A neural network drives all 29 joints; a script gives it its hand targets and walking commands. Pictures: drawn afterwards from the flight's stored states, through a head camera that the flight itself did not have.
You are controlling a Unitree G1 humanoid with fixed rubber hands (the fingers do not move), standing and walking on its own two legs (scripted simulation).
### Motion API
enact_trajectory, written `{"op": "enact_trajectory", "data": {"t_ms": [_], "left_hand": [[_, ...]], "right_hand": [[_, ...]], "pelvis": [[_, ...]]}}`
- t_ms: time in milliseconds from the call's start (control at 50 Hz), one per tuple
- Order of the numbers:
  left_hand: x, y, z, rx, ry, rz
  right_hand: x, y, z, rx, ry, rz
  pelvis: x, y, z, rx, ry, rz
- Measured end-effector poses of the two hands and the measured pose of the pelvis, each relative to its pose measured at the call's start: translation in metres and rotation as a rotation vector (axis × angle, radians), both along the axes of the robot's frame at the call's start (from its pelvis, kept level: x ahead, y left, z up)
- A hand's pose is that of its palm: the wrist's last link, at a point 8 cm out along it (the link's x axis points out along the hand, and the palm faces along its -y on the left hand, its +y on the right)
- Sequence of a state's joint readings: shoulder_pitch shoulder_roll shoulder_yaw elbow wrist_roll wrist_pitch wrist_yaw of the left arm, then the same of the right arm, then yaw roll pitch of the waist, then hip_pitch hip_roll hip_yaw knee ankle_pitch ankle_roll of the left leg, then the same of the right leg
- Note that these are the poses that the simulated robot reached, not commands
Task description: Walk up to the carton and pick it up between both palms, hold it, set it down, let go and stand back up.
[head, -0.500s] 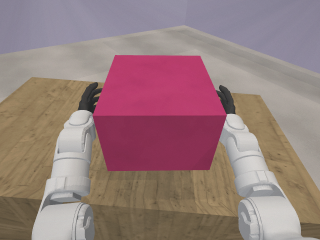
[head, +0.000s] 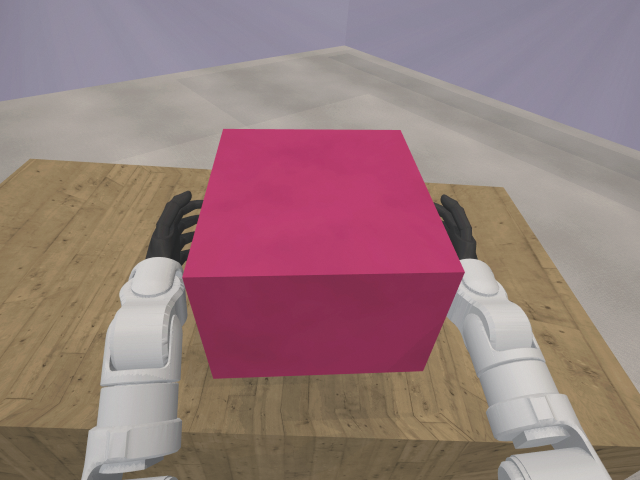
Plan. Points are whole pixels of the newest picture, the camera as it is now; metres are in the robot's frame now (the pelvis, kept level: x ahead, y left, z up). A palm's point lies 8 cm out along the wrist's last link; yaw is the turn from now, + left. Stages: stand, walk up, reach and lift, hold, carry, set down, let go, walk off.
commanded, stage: hold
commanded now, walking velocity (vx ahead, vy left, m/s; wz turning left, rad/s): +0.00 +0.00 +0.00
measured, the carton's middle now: (316, 241) +0.40 -0.01 +0.14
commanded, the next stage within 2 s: none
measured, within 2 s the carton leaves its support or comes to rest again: neither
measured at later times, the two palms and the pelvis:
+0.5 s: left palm (160, 252) +0.34 +0.17 +0.18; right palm (457, 251) +0.34 -0.18 +0.17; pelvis -0.03 -0.01 +0.00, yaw +1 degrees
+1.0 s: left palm (170, 271) +0.33 +0.16 +0.16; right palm (466, 258) +0.33 -0.19 +0.17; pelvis -0.02 -0.01 +0.00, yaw +1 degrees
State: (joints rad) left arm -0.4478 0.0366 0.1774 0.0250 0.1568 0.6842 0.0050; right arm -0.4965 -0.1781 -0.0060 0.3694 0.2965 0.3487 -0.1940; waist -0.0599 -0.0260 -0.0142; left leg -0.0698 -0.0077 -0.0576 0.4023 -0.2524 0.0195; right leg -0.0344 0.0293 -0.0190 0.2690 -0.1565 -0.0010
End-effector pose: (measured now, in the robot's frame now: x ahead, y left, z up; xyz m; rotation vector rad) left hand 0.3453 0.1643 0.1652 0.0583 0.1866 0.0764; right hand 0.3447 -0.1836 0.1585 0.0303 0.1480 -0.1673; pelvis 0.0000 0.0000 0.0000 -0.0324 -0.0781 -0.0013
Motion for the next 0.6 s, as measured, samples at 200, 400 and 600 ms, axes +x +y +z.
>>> {"op": "enact_trajectory", "data": {"t_ms": [200, 400, 600], "left_hand": [[-0.013, 0.007, 0.01, -0.024, -0.005, 0.044], [-0.009, 0.006, 0.012, -0.046, 0.02, 0.036], [-0.002, 0.003, 0.014, -0.042, 0.022, 0.023]], "right_hand": [[0.0, 0.007, 0.011, 0.013, -0.007, 0.032], [-0.001, 0.006, 0.014, 0.006, 0.017, 0.02], [0.0, 0.003, 0.013, 0.003, 0.019, 0.008]], "pelvis": [[-0.013, -0.005, 0.002, 0.01, 0.008, 0.001], [-0.026, -0.011, 0.002, 0.019, 0.013, 0.015], [-0.029, -0.01, 0.002, 0.02, 0.022, 0.004]]}}
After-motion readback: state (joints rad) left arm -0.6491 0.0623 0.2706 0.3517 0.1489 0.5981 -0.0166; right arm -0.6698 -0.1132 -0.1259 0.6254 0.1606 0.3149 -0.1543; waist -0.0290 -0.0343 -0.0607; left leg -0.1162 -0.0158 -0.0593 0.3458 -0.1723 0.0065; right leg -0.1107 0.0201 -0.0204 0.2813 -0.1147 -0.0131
